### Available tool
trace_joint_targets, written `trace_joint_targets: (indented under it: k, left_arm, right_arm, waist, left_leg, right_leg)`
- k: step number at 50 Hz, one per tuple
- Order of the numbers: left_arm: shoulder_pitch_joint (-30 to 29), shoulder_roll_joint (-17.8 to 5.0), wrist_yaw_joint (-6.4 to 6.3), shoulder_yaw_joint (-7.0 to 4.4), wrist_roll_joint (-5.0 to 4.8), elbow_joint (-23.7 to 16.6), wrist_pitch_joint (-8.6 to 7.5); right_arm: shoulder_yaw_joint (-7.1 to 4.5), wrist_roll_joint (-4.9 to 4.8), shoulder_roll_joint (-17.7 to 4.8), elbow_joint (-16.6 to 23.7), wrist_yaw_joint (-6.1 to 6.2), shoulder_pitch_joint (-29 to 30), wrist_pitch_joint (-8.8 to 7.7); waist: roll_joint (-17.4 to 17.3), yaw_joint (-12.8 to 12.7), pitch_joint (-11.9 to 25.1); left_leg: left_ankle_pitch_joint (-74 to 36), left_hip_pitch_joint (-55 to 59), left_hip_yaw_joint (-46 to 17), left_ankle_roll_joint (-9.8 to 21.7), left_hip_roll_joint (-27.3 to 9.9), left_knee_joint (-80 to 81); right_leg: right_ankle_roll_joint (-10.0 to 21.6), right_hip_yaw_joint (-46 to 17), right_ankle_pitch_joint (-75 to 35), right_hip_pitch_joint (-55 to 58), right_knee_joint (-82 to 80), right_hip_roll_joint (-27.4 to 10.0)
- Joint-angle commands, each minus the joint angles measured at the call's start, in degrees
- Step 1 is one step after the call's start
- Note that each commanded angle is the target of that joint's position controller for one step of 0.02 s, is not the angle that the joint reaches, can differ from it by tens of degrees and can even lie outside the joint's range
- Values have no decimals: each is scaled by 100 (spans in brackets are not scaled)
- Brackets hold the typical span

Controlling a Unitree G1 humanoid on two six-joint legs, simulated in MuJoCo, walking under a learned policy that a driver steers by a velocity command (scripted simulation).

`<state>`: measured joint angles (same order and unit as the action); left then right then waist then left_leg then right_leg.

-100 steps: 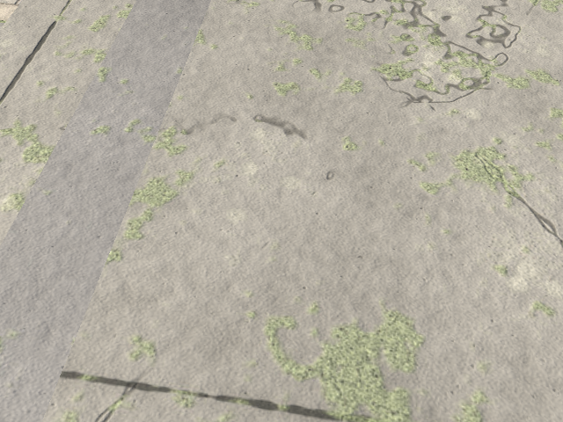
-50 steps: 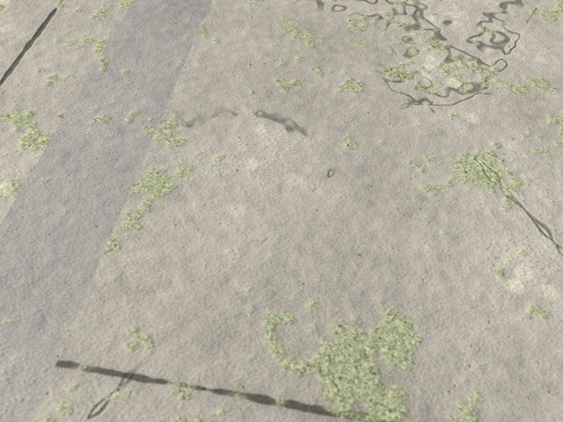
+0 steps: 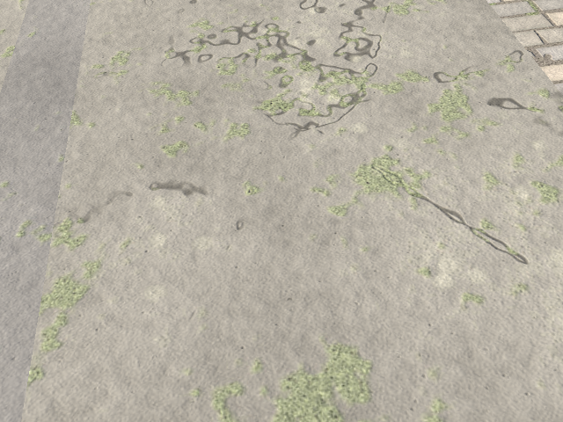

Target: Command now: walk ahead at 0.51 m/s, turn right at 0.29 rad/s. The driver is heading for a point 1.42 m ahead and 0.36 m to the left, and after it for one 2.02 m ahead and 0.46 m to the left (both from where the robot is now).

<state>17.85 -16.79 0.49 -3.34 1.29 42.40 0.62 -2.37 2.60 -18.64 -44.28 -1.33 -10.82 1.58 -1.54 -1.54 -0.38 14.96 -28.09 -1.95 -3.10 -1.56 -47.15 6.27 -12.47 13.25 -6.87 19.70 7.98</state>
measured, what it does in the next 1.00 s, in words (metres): walks ahead, turning left: left foot, then right foot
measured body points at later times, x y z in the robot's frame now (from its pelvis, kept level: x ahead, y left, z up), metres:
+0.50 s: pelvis +0.28 +0.11 -0.01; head +0.30 +0.13 +0.44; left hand +0.42 +0.39 -0.10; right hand +0.29 -0.17 -0.12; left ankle +0.14 +0.14 -0.75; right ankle +0.47 -0.02 -0.68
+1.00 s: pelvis +0.72 +0.24 -0.02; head +0.74 +0.27 +0.43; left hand +0.50 +0.44 -0.14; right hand +1.06 +0.18 -0.06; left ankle +0.85 +0.45 -0.70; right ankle +0.62 +0.08 -0.75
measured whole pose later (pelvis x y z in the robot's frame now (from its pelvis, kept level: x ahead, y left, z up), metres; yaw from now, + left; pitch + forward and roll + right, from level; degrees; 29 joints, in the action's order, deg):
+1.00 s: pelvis +0.72 +0.24 -0.02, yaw +25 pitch +2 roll -2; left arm 33.5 -16.6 0.9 -2.4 0.0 54.5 -6.5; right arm 1.0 2.6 -16.5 -37.0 -4.5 3.2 -3.9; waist -1.1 -5.8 -0.6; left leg -0.7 -42.0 -0.7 4.2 -4.2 -40.2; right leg 1.5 1.0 18.3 8.4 7.6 3.4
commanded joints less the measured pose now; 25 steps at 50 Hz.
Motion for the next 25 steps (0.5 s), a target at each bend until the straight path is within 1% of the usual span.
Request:
trace_joint_targets:
  k: [1, 5, 7, 8, 9, 10, 11, 12, 13, 14, 15, 16, 17, 18, 19, 20, 22, 23, 25]
  left_arm:
    - [523, -1051, -11, -256, 17, -80, -231]
    - [434, -1058, 34, -229, 13, -60, -394]
    - [437, -1087, 19, -225, 22, 9, -457]
    - [382, -1099, 5, -221, 27, 38, -480]
    - [255, -1103, -7, -207, 23, 49, -500]
    - [191, -1063, -22, -174, 32, 76, -522]
    - [98, -902, -34, -102, 74, 55, -559]
    - [-129, -557, -9, 36, -16, -315, -628]
    - [-445, -517, -14, 63, 124, -434, -648]
    - [-823, -674, 7, 59, 228, -496, -671]
    - [-768, -708, 60, 80, 257, -464, -720]
    - [-710, -706, 104, 95, 294, -465, -734]
    - [-710, -683, 133, 126, 345, -475, -688]
    - [-766, -655, 160, 154, 372, -520, -617]
    - [-884, -629, 175, 180, 377, -586, -545]
    - [-1117, -617, 181, 206, 359, -693, -486]
    - [-1781, -605, 200, 258, 260, -961, -442]
    - [-2044, -548, 220, 297, 224, -1056, -447]
    - [-2429, -408, 254, 373, 165, -1218, -470]
  right_arm:
    - [-59, -18, -424, 649, -59, 1102, -288]
    - [-32, -135, -443, 765, -101, 1252, -357]
    - [-26, -169, -447, 828, -130, 1171, -365]
    - [-28, -182, -448, 821, -138, 1003, -366]
    - [-45, -183, -456, 743, -128, 652, -369]
    - [-110, -160, -552, 540, -85, -11, -390]
    - [-241, -132, -831, 169, -10, -1234, -444]
    - [-429, -51, -1500, 32, 47, -2268, -483]
    - [-369, -98, -1306, 4, -31, -1992, -506]
    - [-306, -157, -1009, 76, -86, -1460, -484]
    - [-319, -171, -952, 136, -87, -1324, -483]
    - [-311, -187, -910, 128, -52, -1341, -487]
    - [-270, -201, -806, 106, -16, -1282, -505]
    - [-248, -225, -744, 72, 7, -1271, -537]
    - [-247, -256, -732, 40, 18, -1330, -572]
    - [-258, -276, -747, 13, 24, -1402, -601]
    - [-289, -269, -772, -28, 37, -1534, -631]
    - [-307, -264, -772, -51, 46, -1584, -635]
    - [-342, -285, -788, -126, 61, -1731, -637]
  waist:
    - [788, -447, -275]
    - [876, -444, -517]
    - [813, -357, -640]
    - [747, -233, -664]
    - [638, 5, -593]
    - [437, 372, -312]
    - [-36, 923, 334]
    - [-1317, 1253, 1009]
    - [-1144, 936, 472]
    - [-396, 739, -50]
    - [-78, 608, -48]
    - [20, 500, -46]
    - [-23, 357, -219]
    - [-138, 282, -332]
    - [-175, 263, -439]
    - [-144, 284, -564]
    - [-76, 407, -779]
    - [-90, 474, -807]
    - [-198, 616, -724]
  left_leg:
    - [-163, -939, 37, 98, -31, 694]
    - [-19, -538, 245, 387, -45, 1160]
    - [45, -136, 305, 615, -31, 1349]
    - [64, 226, 349, 749, 20, 1492]
    - [46, 860, 455, 888, 173, 1729]
    - [144, 1862, 565, 1004, 446, 1892]
    - [472, 3409, 128, 1213, 337, 1936]
    - [2975, 4586, -2718, 1835, -1105, 2942]
    - [3697, 4560, -4615, 1940, -1549, 3721]
    - [3009, 4026, -4191, 1920, -1471, 3459]
    - [2313, 3679, -3533, 1914, -1264, 3384]
    - [2069, 3342, -3194, 1908, -1057, 3541]
    - [1800, 2963, -2937, 1869, -824, 3699]
    - [1555, 2692, -2756, 1864, -644, 3816]
    - [1256, 2484, -2625, 1894, -535, 3908]
    - [956, 2281, -2522, 1933, -462, 4024]
    - [246, 1929, -2404, 1965, -321, 4222]
    - [-244, 1832, -2316, 1922, -233, 4200]
    - [-1338, 1773, -2170, 1767, -110, 4051]
  right_leg:
    - [779, -1680, 1648, 533, -979, -1679]
    - [770, -1439, 1654, 254, -1125, -1869]
    - [722, -1196, 1515, 88, -1287, -2049]
    - [667, -983, 1298, -40, -1312, -2094]
    - [567, -639, 614, -238, -1111, -2041]
    - [435, -158, -814, -522, -323, -1843]
    - [245, 481, -2225, -1175, 1383, -1484]
    - [-203, 1263, -1421, -2653, 3748, -765]
    - [-302, 928, 1012, -4066, 4517, -313]
    - [-270, 606, 531, -4423, 4974, -685]
    - [-309, 621, 166, -4274, 4932, -931]
    - [-371, 655, 108, -4069, 4736, -1056]
    - [-482, 710, 81, -3938, 4512, -1139]
    - [-591, 774, 85, -3849, 4343, -1181]
    - [-681, 879, 93, -3856, 4216, -1190]
    - [-766, 992, -2, -3905, 3999, -1198]
    - [-922, 1201, -363, -3850, 3276, -1116]
    - [-962, 1260, -641, -3701, 2888, -1049]
    - [-947, 1342, -1190, -3226, 2133, -897]
Keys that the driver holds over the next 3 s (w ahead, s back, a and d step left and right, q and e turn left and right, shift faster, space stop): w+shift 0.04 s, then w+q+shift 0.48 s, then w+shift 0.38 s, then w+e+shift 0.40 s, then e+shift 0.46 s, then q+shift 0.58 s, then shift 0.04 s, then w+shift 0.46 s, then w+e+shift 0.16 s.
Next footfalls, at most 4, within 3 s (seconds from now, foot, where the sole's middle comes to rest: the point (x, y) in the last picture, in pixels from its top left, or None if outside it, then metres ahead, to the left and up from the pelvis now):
0.22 left None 0.18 0.15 -0.78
0.66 right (279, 357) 0.65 0.09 -0.78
1.08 left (145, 265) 0.94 0.49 -0.78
1.50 right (192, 159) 1.37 0.41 -0.78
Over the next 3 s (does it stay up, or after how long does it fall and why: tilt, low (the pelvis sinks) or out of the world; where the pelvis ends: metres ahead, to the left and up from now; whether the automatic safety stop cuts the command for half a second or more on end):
stays up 1.60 0.55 -0.03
